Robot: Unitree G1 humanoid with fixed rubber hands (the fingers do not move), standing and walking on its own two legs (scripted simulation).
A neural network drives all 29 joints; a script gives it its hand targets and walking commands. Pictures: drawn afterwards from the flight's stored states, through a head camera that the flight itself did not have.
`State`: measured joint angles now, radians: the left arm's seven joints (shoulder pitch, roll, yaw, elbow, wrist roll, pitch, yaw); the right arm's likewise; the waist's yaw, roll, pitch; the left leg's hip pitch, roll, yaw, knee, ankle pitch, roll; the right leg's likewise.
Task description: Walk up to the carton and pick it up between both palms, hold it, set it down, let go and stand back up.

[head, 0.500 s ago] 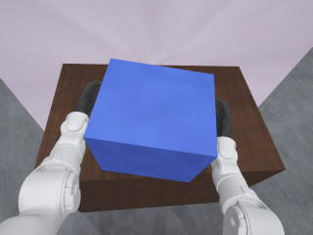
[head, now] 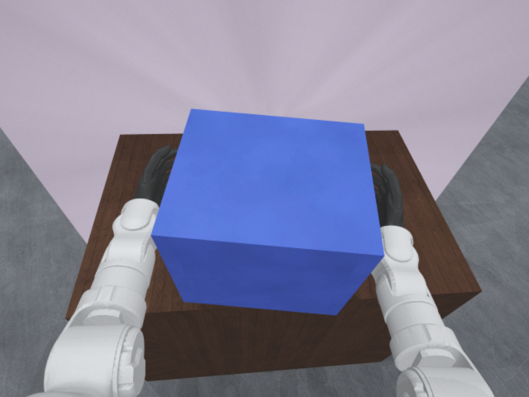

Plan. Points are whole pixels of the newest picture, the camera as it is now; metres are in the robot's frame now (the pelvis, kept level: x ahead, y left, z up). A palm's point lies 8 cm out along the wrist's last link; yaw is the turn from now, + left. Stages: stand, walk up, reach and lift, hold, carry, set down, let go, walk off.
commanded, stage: reach and lift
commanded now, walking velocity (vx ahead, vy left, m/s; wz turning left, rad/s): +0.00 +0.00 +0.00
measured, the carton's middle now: (268, 218) +0.39 -0.01 +0.02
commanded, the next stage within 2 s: hold in 1.94 s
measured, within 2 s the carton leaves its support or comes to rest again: neither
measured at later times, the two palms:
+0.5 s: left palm (137, 190) +0.38 +0.18 +0.12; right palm (398, 197) +0.35 -0.19 +0.12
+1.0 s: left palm (120, 189) +0.35 +0.19 +0.15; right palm (402, 180) +0.36 -0.18 +0.16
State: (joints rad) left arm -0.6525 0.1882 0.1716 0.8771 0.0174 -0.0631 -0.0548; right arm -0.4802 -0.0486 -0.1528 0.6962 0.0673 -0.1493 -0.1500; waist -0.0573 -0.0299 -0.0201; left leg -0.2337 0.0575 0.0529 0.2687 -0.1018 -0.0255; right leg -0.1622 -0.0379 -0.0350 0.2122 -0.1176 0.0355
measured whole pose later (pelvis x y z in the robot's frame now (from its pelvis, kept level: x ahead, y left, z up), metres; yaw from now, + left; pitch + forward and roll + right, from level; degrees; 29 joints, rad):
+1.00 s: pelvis -0.01 -0.01 +0.00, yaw +2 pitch -5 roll +0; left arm -0.49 0.07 0.30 0.14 0.22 0.53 -0.09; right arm -0.55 -0.12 -0.08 0.47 0.16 0.19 -0.08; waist -0.07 -0.08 0.03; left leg -0.06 0.06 0.02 0.27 -0.11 -0.04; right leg 0.00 -0.04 -0.07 0.25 -0.16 0.02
